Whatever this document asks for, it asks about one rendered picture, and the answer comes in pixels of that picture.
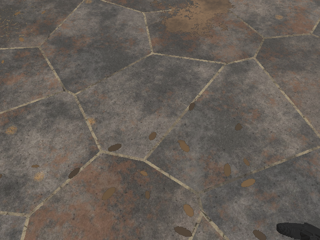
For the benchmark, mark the robot right hand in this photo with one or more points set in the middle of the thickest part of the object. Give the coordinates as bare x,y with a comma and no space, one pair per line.
299,231

